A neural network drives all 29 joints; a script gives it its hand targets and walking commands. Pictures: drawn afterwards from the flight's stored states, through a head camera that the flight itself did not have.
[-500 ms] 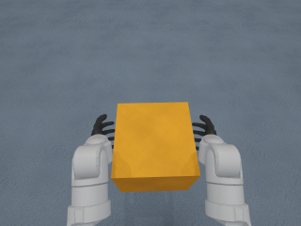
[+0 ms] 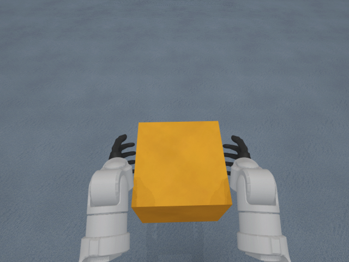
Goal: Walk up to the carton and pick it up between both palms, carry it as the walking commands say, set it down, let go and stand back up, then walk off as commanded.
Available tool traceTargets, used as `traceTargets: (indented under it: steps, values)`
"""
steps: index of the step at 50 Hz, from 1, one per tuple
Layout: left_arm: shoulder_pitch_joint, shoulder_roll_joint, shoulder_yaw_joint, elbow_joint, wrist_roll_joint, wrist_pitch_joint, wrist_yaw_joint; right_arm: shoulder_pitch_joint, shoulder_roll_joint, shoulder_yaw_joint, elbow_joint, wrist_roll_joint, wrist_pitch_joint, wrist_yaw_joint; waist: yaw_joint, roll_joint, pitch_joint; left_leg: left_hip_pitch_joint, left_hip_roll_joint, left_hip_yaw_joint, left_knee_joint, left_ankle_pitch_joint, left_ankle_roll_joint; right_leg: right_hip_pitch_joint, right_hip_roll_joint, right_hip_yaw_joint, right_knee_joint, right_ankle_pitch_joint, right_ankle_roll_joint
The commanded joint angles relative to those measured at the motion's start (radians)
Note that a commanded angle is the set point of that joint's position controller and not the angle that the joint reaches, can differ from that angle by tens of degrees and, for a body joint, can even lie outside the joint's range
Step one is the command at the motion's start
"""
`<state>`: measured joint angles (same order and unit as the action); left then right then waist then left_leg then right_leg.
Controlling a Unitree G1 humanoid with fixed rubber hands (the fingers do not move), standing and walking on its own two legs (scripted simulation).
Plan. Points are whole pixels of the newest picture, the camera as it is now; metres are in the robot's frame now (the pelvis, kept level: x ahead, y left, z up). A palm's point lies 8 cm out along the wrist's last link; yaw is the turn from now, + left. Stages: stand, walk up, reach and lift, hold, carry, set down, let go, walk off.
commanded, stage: hold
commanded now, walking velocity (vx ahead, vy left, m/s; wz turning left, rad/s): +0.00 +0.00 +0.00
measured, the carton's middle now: (179, 173) +0.34 +0.00 +0.00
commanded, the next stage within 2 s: set down in 0.58 s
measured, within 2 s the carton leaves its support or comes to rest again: neither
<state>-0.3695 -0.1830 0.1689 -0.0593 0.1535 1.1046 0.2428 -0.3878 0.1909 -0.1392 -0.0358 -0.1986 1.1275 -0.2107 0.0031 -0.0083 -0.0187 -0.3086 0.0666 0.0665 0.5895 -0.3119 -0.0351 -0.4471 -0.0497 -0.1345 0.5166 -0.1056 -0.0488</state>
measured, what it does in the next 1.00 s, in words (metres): stands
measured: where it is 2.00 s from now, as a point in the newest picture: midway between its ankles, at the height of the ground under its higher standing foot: outside the picture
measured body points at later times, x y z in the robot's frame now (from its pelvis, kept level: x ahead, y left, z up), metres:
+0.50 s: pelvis -0.01 +0.01 +0.00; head -0.05 -0.01 +0.45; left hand +0.32 +0.15 +0.04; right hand +0.30 -0.14 +0.03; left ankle +0.00 +0.14 -0.73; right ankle +0.10 -0.10 -0.73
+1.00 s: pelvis +0.02 +0.02 +0.01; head +0.04 +0.01 +0.46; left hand +0.35 +0.17 +0.00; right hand +0.34 -0.12 +0.00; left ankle +0.00 +0.14 -0.73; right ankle +0.10 -0.09 -0.73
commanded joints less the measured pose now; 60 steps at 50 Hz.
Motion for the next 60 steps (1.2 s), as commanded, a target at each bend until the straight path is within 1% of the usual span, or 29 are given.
traceTargets:
  steps: [1, 2, 3, 4, 5, 6, 8, 10, 12, 14, 16, 18, 20, 22, 23, 24, 27, 29, 30, 31, 33, 35, 36, 37, 42, 45, 50, 55, 60]
  values:
    - [-0.212, -0.862, -0.246, 0.684, -0.056, -0.178, -0.424, -0.161, 0.908, 0.201, 0.707, 0.116, -0.212, 0.386, 0.021, 0.15, -0.118, -0.225, -0.152, -0.182, -0.239, -0.112, 0.073, 0.471, 0.09, 0.175, -0.066, -0.069, -0.034]
    - [-0.24, -0.848, -0.285, 0.575, -0.041, -0.308, -0.422, -0.171, 0.904, 0.265, 0.571, 0.104, -0.324, 0.393, -0.005, 0.123, -0.203, -0.199, -0.151, -0.21, -0.231, 0.007, 0.081, 0.604, 0.096, 0.212, -0.042, 0.077, -0.035]
    - [-0.255, -0.849, -0.336, 0.495, -0.054, -0.374, -0.436, -0.157, 0.928, 0.315, 0.483, 0.119, -0.386, 0.398, -0.025, 0.115, -0.308, -0.149, -0.152, -0.203, -0.208, 0.143, 0.073, 0.673, 0.094, 0.229, -0.039, 0.204, -0.03]
    - [-0.281, -0.898, -0.428, 0.304, -0.106, -0.425, -0.455, -0.242, 1.015, 0.458, 0.274, 0.204, -0.433, 0.416, -0.019, 0.083, -0.438, -0.086, -0.153, -0.203, -0.173, 0.29, 0.077, 0.699, 0.094, 0.239, -0.022, 0.326, -0.009]
    - [-0.418, -0.97, -0.503, 0.166, -0.162, -0.449, -0.472, -0.4, 1.089, 0.556, 0.108, 0.269, -0.459, 0.427, -0.021, 0.065, -0.559, -0.053, -0.153, -0.207, -0.147, 0.373, 0.072, 0.74, 0.106, 0.237, 0.001, 0.391, 0.005]
    - [-0.582, -1.041, -0.583, 0.101, -0.218, -0.465, -0.482, -0.506, 1.124, 0.6, 0.014, 0.295, -0.473, 0.421, -0.06, 0.056, -0.659, -0.044, -0.149, -0.203, -0.135, 0.38, 0.062, 0.801, 0.115, 0.23, 0.018, 0.425, 0.011]
    - [-0.661, -1.024, -0.659, 0.076, -0.261, -0.488, -0.501, -0.509, 1.119, 0.603, -0.016, 0.308, -0.464, 0.391, -0.117, 0.006, -0.662, -0.12, -0.16, -0.184, -0.131, 0.272, 0.067, 0.884, 0.115, 0.218, 0.033, 0.444, 0.032]
    - [-0.654, -0.956, -0.643, 0.112, -0.26, -0.485, -0.516, -0.475, 1.093, 0.582, 0.029, 0.285, -0.437, 0.373, -0.114, -0.018, -0.573, -0.16, -0.158, -0.175, -0.146, 0.13, 0.079, 0.822, 0.099, 0.209, 0.006, 0.26, 0.05]
    - [-0.641, -0.881, -0.557, 0.266, -0.211, -0.48, -0.531, -0.424, 1.065, 0.494, 0.19, 0.223, -0.409, 0.37, -0.107, -0.024, -0.434, -0.223, -0.155, -0.168, -0.167, -0.056, 0.101, 0.749, 0.079, 0.212, -0.042, -0.006, 0.057]
    - [-0.647, -0.808, -0.444, 0.416, -0.143, -0.48, -0.541, -0.423, 1.03, 0.398, 0.342, 0.165, -0.386, 0.376, -0.084, 0.006, -0.286, -0.304, -0.143, -0.166, -0.195, -0.212, 0.13, 0.713, 0.072, 0.215, -0.072, -0.226, 0.064]
    - [-0.675, -0.777, -0.344, 0.531, -0.095, -0.492, -0.538, -0.496, 1.008, 0.317, 0.437, 0.135, -0.384, 0.388, -0.068, 0.039, -0.176, -0.339, -0.135, -0.174, -0.216, -0.297, 0.142, 0.668, 0.068, 0.223, -0.091, -0.356, 0.062]
    - [-0.746, -0.785, -0.288, 0.592, -0.073, -0.522, -0.531, -0.607, 0.996, 0.27, 0.475, 0.138, -0.399, 0.403, -0.076, 0.058, -0.139, -0.312, -0.127, -0.192, -0.224, -0.335, 0.139, 0.625, 0.062, 0.233, -0.1, -0.412, 0.062]
    - [-0.777, -0.832, -0.298, 0.574, -0.078, -0.548, -0.522, -0.674, 1.033, 0.313, 0.441, 0.184, -0.419, 0.411, -0.064, 0.031, -0.184, -0.228, -0.127, -0.191, -0.205, -0.229, 0.125, 0.596, 0.045, 0.245, -0.117, -0.35, 0.068]
    - [-0.772, -0.89, -0.36, 0.496, -0.11, -0.555, -0.516, -0.689, 1.092, 0.412, 0.346, 0.243, -0.435, 0.411, -0.044, 0.006, -0.308, -0.126, -0.138, -0.166, -0.164, -0.039, 0.107, 0.607, 0.042, 0.244, -0.116, -0.182, 0.077]
    - [-0.78, -0.911, -0.398, 0.459, -0.129, -0.552, -0.517, -0.702, 1.11, 0.446, 0.293, 0.263, -0.438, 0.409, -0.039, 0.0, -0.367, -0.098, -0.141, -0.164, -0.153, 0.015, 0.099, 0.634, 0.05, 0.237, -0.105, -0.104, 0.084]
    - [-0.787, -0.915, -0.418, 0.442, -0.139, -0.545, -0.519, -0.709, 1.112, 0.458, 0.265, 0.268, -0.434, 0.405, -0.039, -0.005, -0.393, -0.106, -0.143, -0.163, -0.15, 0.018, 0.097, 0.658, 0.057, 0.232, -0.095, -0.077, 0.087]
    - [-0.849, -0.869, -0.361, 0.555, -0.108, -0.544, -0.535, -0.769, 1.083, 0.359, 0.366, 0.225, -0.405, 0.394, -0.065, 0.035, -0.286, -0.277, -0.14, -0.175, -0.183, -0.237, 0.126, 0.69, 0.048, 0.234, -0.094, -0.31, 0.086]
    - [-0.821, -0.866, -0.327, 0.608, -0.097, -0.552, -0.538, -0.735, 1.079, 0.317, 0.416, 0.203, -0.402, 0.394, -0.076, 0.023, -0.234, -0.292, -0.136, -0.191, -0.189, -0.255, 0.133, 0.671, 0.035, 0.252, -0.114, -0.351, 0.086]
    - [-0.657, -0.92, -0.235, 0.669, -0.034, -0.535, -0.548, -0.63, 1.09, 0.347, 0.446, 0.162, -0.424, 0.397, -0.003, 0.007, -0.212, -0.269, -0.124, -0.196, -0.243, -0.222, 0.152, 0.753, 0.119, 0.259, -0.098, -0.327, 0.081]
    - [-0.667, -0.934, -0.246, 0.65, -0.039, -0.542, -0.546, -0.62, 1.069, 0.332, 0.431, 0.151, -0.432, 0.398, -0.037, 0.04, -0.213, -0.288, -0.118, -0.201, -0.257, -0.202, 0.147, 0.777, 0.124, 0.255, -0.089, -0.26, 0.082]
    - [-0.624, -0.942, -0.263, 0.644, -0.034, -0.551, -0.546, -0.591, 1.042, 0.311, 0.413, 0.14, -0.452, 0.398, -0.071, 0.061, -0.233, -0.266, -0.116, -0.208, -0.27, -0.15, 0.138, 0.786, 0.123, 0.233, -0.086, -0.13, 0.087]
    - [-0.618, -0.938, -0.289, 0.626, -0.025, -0.555, -0.541, -0.549, 1.018, 0.278, 0.439, 0.124, -0.474, 0.4, -0.102, 0.093, -0.247, -0.21, -0.114, -0.212, -0.27, -0.124, 0.122, 0.748, 0.122, 0.22, -0.086, -0.051, 0.083]
    - [-0.615, -0.936, -0.293, 0.634, -0.018, -0.558, -0.539, -0.536, 1.008, 0.262, 0.462, 0.117, -0.483, 0.401, -0.106, 0.107, -0.24, -0.207, -0.114, -0.215, -0.271, -0.13, 0.119, 0.74, 0.123, 0.217, -0.086, -0.041, 0.081]
    - [-0.605, -0.93, -0.295, 0.645, -0.013, -0.56, -0.539, -0.506, 0.998, 0.247, 0.488, 0.107, -0.49, 0.4, -0.119, 0.1, -0.222, -0.235, -0.116, -0.218, -0.267, -0.129, 0.118, 0.749, 0.123, 0.214, -0.083, -0.027, 0.077]
    - [-0.462, -0.927, -0.27, 0.714, 0.015, -0.585, -0.533, -0.452, 0.955, 0.231, 0.492, 0.083, -0.541, 0.391, -0.124, 0.008, -0.193, -0.22, -0.139, -0.222, -0.228, -0.006, 0.107, 0.708, 0.116, 0.195, -0.074, 0.087, 0.07]
    - [-0.427, -0.922, -0.251, 0.743, 0.028, -0.617, -0.527, -0.459, 0.939, 0.243, 0.472, 0.079, -0.58, 0.389, -0.118, -0.015, -0.201, -0.218, -0.151, -0.22, -0.209, 0.022, 0.108, 0.67, 0.12, 0.193, -0.049, 0.129, 0.071]
    - [-0.449, -0.91, -0.281, 0.712, 0.04, -0.698, -0.507, -0.394, 0.92, 0.234, 0.512, 0.072, -0.663, 0.389, -0.121, 0.038, -0.255, -0.22, -0.15, -0.221, -0.16, 0.114, 0.094, 0.573, 0.124, 0.198, 0.013, 0.21, 0.067]
    - [-0.431, -0.9, -0.352, 0.674, 0.045, -0.78, -0.475, -0.275, 0.887, 0.207, 0.575, 0.059, -0.753, 0.381, -0.153, 0.083, -0.31, -0.229, -0.144, -0.227, -0.09, 0.287, 0.063, 0.466, 0.129, 0.199, 0.07, 0.326, 0.065]
    - [-0.357, -0.859, -0.38, 0.687, 0.059, -0.854, -0.444, -0.177, 0.85, 0.19, 0.623, 0.041, -0.841, 0.361, -0.177, 0.083, -0.362, -0.27, -0.148, -0.231, -0.036, 0.412, 0.044, 0.384, 0.131, 0.21, 0.11, 0.432, 0.064]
